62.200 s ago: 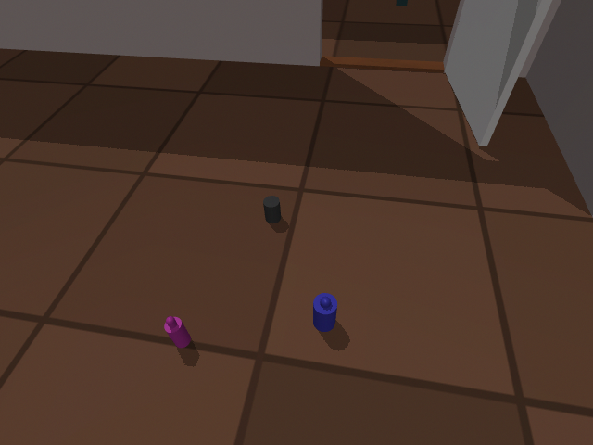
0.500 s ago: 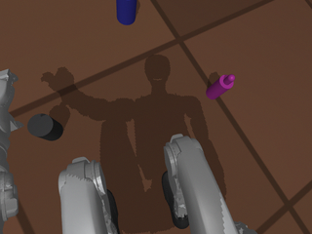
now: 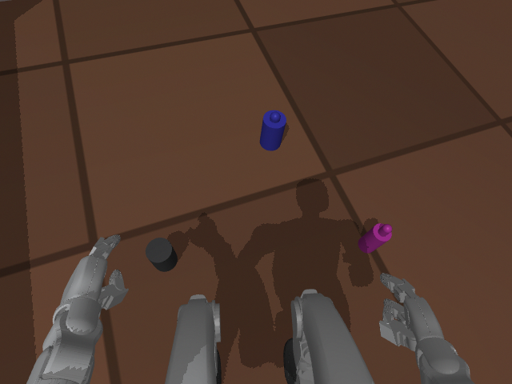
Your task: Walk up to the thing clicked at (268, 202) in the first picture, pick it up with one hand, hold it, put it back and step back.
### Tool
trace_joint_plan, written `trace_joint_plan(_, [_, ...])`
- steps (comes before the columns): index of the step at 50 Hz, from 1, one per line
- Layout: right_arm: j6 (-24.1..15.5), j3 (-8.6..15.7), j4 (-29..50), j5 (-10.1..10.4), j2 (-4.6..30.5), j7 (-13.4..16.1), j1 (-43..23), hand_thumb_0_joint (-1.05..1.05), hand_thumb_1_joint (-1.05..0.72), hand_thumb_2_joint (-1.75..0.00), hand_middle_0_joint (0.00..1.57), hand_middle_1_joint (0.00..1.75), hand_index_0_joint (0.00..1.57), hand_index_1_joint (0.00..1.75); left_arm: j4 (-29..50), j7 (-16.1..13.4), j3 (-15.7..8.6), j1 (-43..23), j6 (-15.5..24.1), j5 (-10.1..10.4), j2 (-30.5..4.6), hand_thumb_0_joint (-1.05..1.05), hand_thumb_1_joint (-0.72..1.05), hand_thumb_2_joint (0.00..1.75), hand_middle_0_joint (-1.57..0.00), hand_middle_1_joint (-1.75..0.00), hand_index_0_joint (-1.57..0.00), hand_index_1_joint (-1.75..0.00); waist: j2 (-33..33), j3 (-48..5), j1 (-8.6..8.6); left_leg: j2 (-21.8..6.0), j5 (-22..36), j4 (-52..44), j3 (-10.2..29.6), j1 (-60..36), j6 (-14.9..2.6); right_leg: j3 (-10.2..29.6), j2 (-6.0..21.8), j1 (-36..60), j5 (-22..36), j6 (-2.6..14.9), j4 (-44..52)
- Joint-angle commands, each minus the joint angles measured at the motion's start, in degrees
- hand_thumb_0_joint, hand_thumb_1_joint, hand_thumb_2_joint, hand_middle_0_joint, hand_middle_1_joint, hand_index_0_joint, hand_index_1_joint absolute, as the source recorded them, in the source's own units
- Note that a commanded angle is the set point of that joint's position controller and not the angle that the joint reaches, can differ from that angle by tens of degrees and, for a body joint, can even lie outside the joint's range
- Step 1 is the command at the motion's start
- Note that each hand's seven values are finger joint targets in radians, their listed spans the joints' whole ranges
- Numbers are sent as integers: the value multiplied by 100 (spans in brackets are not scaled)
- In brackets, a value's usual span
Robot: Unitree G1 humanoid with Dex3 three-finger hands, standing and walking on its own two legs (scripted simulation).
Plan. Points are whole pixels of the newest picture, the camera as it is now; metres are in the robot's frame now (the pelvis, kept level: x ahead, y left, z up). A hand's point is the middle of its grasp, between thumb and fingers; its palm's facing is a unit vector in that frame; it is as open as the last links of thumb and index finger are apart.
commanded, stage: home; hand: left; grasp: from above
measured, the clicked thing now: (162, 255) +0.46 +0.25 -0.50
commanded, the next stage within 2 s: none
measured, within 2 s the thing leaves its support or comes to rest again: neither
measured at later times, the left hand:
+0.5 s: hand (91, 314) +0.23 +0.19 +0.10, palm faces +0.11 -0.97 -0.22, open 7.4 cm
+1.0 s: hand (90, 330) +0.21 +0.18 +0.11, palm faces +0.11 -0.97 -0.20, open 7.4 cm
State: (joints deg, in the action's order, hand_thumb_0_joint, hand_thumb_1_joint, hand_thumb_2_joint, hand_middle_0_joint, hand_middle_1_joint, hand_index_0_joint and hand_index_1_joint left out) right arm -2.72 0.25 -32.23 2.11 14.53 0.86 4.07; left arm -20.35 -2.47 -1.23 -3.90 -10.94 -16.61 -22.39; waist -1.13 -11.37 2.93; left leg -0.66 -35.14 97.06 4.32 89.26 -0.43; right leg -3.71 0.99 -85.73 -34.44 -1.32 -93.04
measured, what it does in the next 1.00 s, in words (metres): rises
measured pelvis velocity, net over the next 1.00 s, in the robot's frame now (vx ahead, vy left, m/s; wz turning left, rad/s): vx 0.07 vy -0.01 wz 0.06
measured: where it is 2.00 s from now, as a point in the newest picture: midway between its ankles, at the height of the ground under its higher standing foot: outside the picture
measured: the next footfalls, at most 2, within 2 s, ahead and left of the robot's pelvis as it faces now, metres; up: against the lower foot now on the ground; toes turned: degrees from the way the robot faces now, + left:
none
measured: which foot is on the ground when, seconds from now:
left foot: down 0.00-1.00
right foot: down 0.00-1.00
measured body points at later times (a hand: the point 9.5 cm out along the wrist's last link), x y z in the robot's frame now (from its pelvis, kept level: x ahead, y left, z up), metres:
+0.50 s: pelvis +0.06 +0.00 +0.15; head +0.09 +0.01 +0.60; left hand +0.22 +0.24 +0.11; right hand +0.21 -0.25 +0.07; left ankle +0.07 +0.11 -0.52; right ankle +0.08 -0.14 -0.52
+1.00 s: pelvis +0.07 -0.01 +0.16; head +0.08 +0.00 +0.61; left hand +0.21 +0.23 +0.13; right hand +0.25 -0.24 +0.10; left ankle +0.07 +0.11 -0.52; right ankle +0.08 -0.14 -0.52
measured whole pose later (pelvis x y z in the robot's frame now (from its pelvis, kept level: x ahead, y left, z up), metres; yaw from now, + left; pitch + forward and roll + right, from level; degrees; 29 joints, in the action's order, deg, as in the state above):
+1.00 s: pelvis +0.07 -0.01 +0.16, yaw +3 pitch +9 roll -3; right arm -13.3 -2.2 -30.4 0.7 12.5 10.2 15.4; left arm 6.1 -1.0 -1.8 28.2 -25.8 2.7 -12.4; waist -2.6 -8.5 1.5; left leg -1.1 -27.5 57.5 3.4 39.4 0.3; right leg -3.8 0.6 -36.3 -26.8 -0.6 -53.7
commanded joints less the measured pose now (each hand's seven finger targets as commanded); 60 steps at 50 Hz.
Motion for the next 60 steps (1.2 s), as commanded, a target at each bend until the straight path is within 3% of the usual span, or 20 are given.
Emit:
trace_joint_plan(1, [-358, 230, 627, 32, 809, 273, 343, 0, -90, -90, 20, 30, 20, 30, 1699, -254, -283, -461, -28, 707, -642, 0, 90, 90, -20, -30, -20, -30, -739, -2069, 278, -32, 31, -2365, 235, -2949, -47, 113, -159, 1643, 395, 252, 1851])
trace_joint_plan(12, [-677, -35, 830, 35, 513, 757, 642, 0, -90, -90, 20, 30, 20, 30, 2509, -335, -472, 1419, -856, 1748, 61, 0, 90, 90, -20, -30, -20, -30, -431, -1348, 115, -5, 1079, -3720, 126, -4294, -16, 131, -204, 3695, 1188, 230, 3417])
trace_joint_plan(16, [-796, -62, 999, 33, 462, 892, 823, 0, -90, -90, 20, 30, 20, 30, 2949, -276, -500, 2099, -1084, 1971, 224, 0, 90, 90, -20, -30, -20, -30, -349, -936, 71, 31, 1219, -4230, 21, -4705, -22, 102, -218, 4300, 1322, 209, 4038])
trace_joint_plan(20, [-931, -48, 1083, -6, 417, 979, 956, 0, -90, -90, 20, 30, 20, 30, 3512, -210, -461, 2726, -1235, 2090, 357, 0, 90, 90, -20, -30, -20, -30, -381, -803, 1, 23, 1856, -4546, -68, -5198, 3, -2, -267, 4778, 1803, 204, 4359])
trace_joint_plan(27, [-1121, 28, 1189, -77, 433, 1043, 1007, 0, -90, -90, 20, 30, 20, 30, 3812, -44, -392, 3376, -1285, 2036, 455, 0, 90, 90, -20, -30, -20, -30, -81, -296, -8, 62, 2090, -4818, -151, -5417, -60, -75, -289, 5081, 1980, 179, 4767])
trace_joint_plan(33, [-1282, 65, 1161, -128, 496, 1038, 928, 0, -90, -90, 20, 30, 20, 30, 3748, 97, -354, 3099, -1254, 1969, 429, 0, 90, 90, -20, -30, -20, -30, -41, 47, 32, 65, 1694, -4951, -203, -5409, -63, -96, -260, 4974, 1586, 155, 4869])
trace_joint_plan(42, [-1394, 71, 1102, -148, 519, 1006, 840, 0, -90, -90, 20, 30, 20, 30, 3829, 113, -402, 3068, -1201, 1920, 354, 0, 90, 90, -20, -30, -20, -30, -287, -229, -81, 92, 1960, -4925, -214, -5614, -27, -47, -222, 5178, 1840, 158, 4788])
trace_joint_plan(46, [-1402, 37, 1093, -162, 493, 1013, 776, 0, -90, -90, 20, 30, 20, 30, 3736, 89, -392, 3003, -1193, 1899, 348, 0, 89, 89, -20, -30, -20, -30, -105, -86, -29, 105, 1696, -4922, -231, -5510, -66, -28, -219, 5138, 1656, 124, 4909])
trace_joint_plan(60, [-1427, 75, 1015, -167, 508, 1028, 833, 0, -90, -90, 20, 30, 20, 30, 3773, 89, -388, 3085, -1167, 1928, 365, 0, 90, 90, -20, -30, -20, -30, -139, -321, -69, 54, 1967, -4927, -165, -5613, -29, -56, -258, 5183, 1827, 155, 4765])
